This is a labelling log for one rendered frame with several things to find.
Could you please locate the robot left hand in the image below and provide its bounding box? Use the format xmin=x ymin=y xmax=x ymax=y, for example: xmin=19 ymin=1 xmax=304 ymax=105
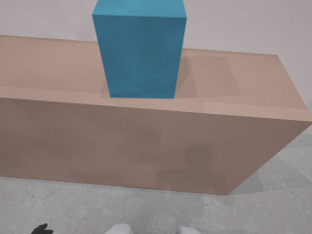
xmin=31 ymin=223 xmax=54 ymax=234

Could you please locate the pedestal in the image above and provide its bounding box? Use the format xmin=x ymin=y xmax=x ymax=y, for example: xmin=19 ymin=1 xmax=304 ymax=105
xmin=0 ymin=34 xmax=312 ymax=196

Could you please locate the left robot thigh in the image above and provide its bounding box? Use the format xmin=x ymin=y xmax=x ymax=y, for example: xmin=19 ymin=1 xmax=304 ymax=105
xmin=104 ymin=224 xmax=134 ymax=234

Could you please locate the carton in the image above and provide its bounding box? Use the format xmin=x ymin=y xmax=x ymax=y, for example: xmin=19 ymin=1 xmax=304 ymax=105
xmin=92 ymin=0 xmax=187 ymax=99

